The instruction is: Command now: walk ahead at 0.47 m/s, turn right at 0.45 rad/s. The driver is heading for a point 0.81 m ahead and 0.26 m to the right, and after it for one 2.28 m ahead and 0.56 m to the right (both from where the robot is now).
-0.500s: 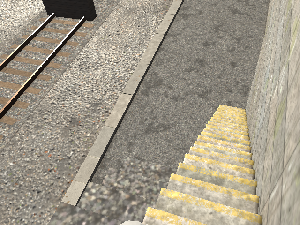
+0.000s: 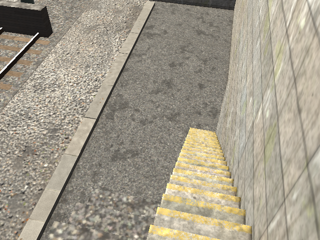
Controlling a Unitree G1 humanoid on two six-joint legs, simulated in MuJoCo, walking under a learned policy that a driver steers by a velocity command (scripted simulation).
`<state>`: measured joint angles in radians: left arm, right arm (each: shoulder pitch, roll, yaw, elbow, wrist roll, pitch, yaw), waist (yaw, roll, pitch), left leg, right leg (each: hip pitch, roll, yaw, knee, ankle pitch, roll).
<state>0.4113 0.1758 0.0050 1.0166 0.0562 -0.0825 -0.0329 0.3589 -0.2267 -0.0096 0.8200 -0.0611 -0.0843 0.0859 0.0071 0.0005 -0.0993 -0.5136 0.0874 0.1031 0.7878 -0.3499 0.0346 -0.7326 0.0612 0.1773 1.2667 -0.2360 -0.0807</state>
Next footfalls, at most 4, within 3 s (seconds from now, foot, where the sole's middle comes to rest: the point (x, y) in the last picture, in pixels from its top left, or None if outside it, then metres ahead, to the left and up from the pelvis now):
0.58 right None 0.22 -0.23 -0.95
1.16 left None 0.50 -0.16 -1.16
1.58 right None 0.70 -0.40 -1.36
2.02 left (172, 228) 0.96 -0.08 -1.57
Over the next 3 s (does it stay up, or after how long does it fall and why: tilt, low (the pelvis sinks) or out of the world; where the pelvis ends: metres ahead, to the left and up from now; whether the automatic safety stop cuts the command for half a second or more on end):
stays up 1.17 -0.35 -1.03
